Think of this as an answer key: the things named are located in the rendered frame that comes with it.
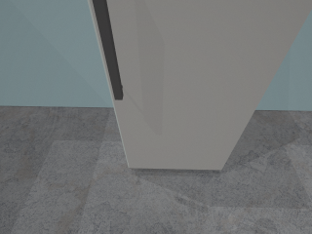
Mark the fridge door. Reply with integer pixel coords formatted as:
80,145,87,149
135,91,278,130
89,0,312,171

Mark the handle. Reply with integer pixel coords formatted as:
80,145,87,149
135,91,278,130
92,0,124,100

